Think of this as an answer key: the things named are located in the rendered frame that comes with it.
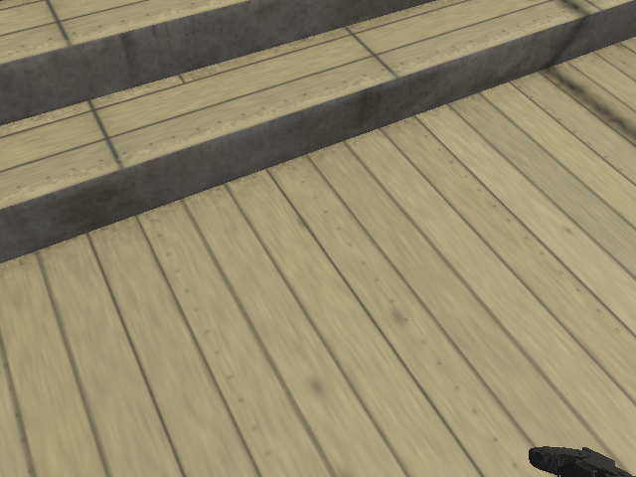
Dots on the right robot hand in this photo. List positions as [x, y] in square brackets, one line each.
[568, 462]

